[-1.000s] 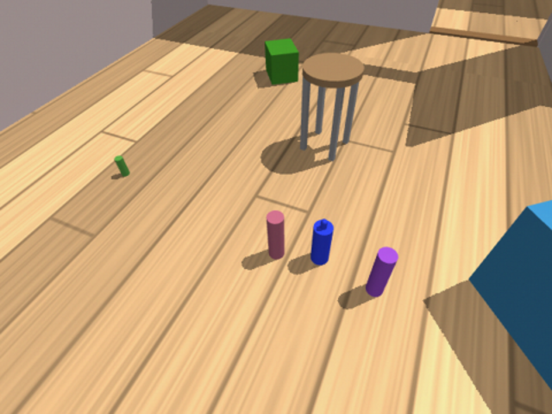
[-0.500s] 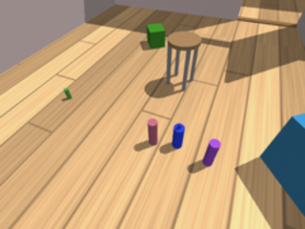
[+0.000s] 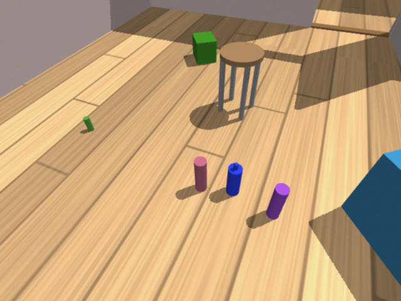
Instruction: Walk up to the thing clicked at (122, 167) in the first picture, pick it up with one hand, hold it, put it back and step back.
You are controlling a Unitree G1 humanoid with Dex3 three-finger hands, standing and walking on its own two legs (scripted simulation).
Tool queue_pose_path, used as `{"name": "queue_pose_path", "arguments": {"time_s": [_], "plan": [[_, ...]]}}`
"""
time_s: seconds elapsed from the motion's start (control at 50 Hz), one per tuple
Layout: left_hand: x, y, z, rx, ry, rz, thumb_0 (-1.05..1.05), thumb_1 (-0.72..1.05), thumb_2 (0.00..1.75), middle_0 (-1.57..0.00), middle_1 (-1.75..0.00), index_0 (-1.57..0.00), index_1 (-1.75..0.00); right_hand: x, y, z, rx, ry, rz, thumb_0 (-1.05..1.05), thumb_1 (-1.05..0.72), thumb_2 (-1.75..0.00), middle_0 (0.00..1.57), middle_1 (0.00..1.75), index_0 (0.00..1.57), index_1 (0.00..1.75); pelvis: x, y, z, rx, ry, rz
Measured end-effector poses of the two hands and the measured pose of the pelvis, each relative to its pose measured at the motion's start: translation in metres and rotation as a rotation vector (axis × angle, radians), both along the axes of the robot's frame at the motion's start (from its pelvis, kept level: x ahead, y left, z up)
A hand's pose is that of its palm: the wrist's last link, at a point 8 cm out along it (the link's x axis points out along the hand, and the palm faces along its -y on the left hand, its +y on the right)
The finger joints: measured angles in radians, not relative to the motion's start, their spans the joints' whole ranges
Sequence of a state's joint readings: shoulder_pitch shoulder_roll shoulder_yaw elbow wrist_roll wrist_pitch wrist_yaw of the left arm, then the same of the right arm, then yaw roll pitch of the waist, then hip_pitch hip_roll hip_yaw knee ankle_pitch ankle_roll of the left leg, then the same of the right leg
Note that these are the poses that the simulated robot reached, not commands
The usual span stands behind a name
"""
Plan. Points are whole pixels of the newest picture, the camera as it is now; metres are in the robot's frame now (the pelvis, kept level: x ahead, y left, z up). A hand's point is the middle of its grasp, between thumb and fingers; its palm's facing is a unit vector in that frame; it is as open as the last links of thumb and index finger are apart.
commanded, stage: stand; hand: left
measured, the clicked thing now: (88, 123) +1.43 +0.90 -0.73
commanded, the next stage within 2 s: walk up in 0.12 s
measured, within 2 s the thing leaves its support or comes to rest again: neither
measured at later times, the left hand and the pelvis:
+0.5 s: hand out of the picture +0.08 +0.42 -0.18, palm faces +0.16 -0.89 -0.43, open 7.4 cm; pelvis +0.09 +0.10 -0.04, yaw +11 degrees
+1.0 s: hand (47, 234) +0.32 +0.43 -0.14, palm faces +0.32 -0.86 -0.40, open 7.4 cm; pelvis +0.33 +0.14 -0.02, yaw +21 degrees
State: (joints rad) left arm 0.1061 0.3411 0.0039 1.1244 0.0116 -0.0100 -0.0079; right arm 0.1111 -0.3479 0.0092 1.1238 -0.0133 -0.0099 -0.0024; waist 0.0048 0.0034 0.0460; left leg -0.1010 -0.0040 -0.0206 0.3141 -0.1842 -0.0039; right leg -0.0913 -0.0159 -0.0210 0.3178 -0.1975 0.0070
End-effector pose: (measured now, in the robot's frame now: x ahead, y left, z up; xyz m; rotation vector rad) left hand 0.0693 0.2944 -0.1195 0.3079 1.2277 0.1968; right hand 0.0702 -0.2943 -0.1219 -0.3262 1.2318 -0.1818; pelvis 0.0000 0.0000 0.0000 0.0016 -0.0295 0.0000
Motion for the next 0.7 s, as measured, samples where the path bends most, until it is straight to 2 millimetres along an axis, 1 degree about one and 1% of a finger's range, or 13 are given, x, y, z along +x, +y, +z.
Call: {"name": "queue_pose_path", "arguments": {"time_s": [0.14, 0.18, 0.22, 0.26, 0.32, 0.36, 0.42, 0.48, 0.52, 0.58, 0.62, 0.7], "plan": [[-0.001, 0.002, 0.0, -0.005, -0.008, 0.005, 0.01, 0.91, 0.9, -0.2, -0.3, -0.2, -0.29, 0.001, 0.0, 0.0, 0.007, -0.003, 0.001, 0.01, -0.9, -0.9, 0.2, 0.3, 0.2, 0.3, 0.0, 0.001, 0.0, -0.003, 0.004, 0.008], [-0.002, 0.008, 0.002, -0.008, -0.055, 0.026, 0.01, 0.9, 0.9, -0.2, -0.3, -0.21, -0.3, 0.004, -0.002, 0.001, 0.013, 0.006, 0.03, 0.01, -0.9, -0.9, 0.2, 0.3, 0.2, 0.3, 0.002, 0.002, -0.003, -0.013, 0.011, 0.041], [-0.007, 0.02, 0.005, 0.007, -0.096, 0.057, 0.01, 0.9, 0.9, -0.2, -0.3, -0.21, -0.3, 0.013, -0.002, 0.004, 0.007, 0.025, 0.072, 0.01, -0.9, -0.9, 0.2, 0.3, 0.2, 0.3, 0.006, 0.007, -0.004, -0.014, 0.018, 0.065], [-0.014, 0.035, 0.009, 0.028, -0.108, 0.084, 0.01, 0.9, 0.9, -0.2, -0.3, -0.21, -0.3, 0.028, -0.001, 0.008, 0.001, 0.022, 0.103, 0.01, -0.9, -0.9, 0.2, 0.3, 0.2, 0.3, 0.011, 0.014, -0.004, -0.02, 0.019, 0.088], [-0.024, 0.063, 0.011, 0.059, -0.096, 0.115, 0.01, 0.9, 0.9, -0.2, -0.3, -0.21, -0.3, 0.056, 0.004, 0.016, -0.014, -0.001, 0.139, 0.01, -0.9, -0.9, 0.2, 0.3, 0.2, 0.3, 0.024, 0.028, -0.006, -0.027, 0.011, 0.123], [-0.027, 0.085, 0.01, 0.075, -0.082, 0.132, 0.01, 0.9, 0.9, -0.2, -0.3, -0.21, -0.3, 0.079, 0.012, 0.021, -0.028, -0.018, 0.162, 0.01, -0.9, -0.9, 0.2, 0.3, 0.2, 0.3, 0.036, 0.04, -0.01, -0.029, 0.007, 0.142], [-0.025, 0.12, 0.001, 0.093, -0.063, 0.162, 0.01, 0.9, 0.9, -0.2, -0.3, -0.21, -0.3, 0.116, 0.031, 0.023, -0.054, -0.053, 0.195, 0.01, -0.9, -0.9, 0.2, 0.3, 0.2, 0.3, 0.057, 0.064, -0.019, -0.033, 0.002, 0.171], [-0.013, 0.155, -0.016, 0.106, -0.041, 0.176, 0.01, 0.9, 0.9, -0.2, -0.3, -0.21, -0.3, 0.15, 0.056, 0.017, -0.085, -0.107, 0.207, 0.01, -0.9, -0.9, 0.2, 0.3, 0.2, 0.3, 0.08, 0.092, -0.036, -0.003, -0.002, 0.187], [0.001, 0.167, -0.02, 0.096, -0.024, 0.182, 0.01, 0.91, 0.9, -0.2, -0.3, -0.2, -0.29, 0.163, 0.074, 0.014, -0.08, -0.139, 0.204, 0.01, -0.9, -0.9, 0.2, 0.3, 0.2, 0.3, 0.092, 0.106, -0.038, -0.004, -0.005, 0.204], [0.033, 0.172, -0.013, 0.061, -0.056, 0.172, 0.01, 0.91, 0.9, -0.2, -0.3, -0.2, -0.29, 0.172, 0.1, 0.019, -0.052, -0.118, 0.21, 0.01, -0.9, -0.9, 0.2, 0.3, 0.2, 0.3, 0.112, 0.116, -0.026, -0.003, -0.009, 0.222], [0.056, 0.174, -0.006, 0.038, -0.091, 0.168, 0.01, 0.91, 0.9, -0.2, -0.3, -0.2, -0.29, 0.178, 0.115, 0.021, -0.036, -0.096, 0.222, 0.01, -0.9, -0.9, 0.2, 0.3, 0.2, 0.3, 0.129, 0.123, -0.018, 0.002, -0.008, 0.236], [0.094, 0.175, 0.004, 0.011, -0.123, 0.172, 0.01, 0.91, 0.9, -0.2, -0.3, -0.2, -0.29, 0.2, 0.133, 0.019, -0.008, -0.056, 0.248, 0.01, -0.9, -0.9, 0.2, 0.3, 0.21, 0.3, 0.165, 0.134, -0.01, 0.01, -0.006, 0.265]]}}
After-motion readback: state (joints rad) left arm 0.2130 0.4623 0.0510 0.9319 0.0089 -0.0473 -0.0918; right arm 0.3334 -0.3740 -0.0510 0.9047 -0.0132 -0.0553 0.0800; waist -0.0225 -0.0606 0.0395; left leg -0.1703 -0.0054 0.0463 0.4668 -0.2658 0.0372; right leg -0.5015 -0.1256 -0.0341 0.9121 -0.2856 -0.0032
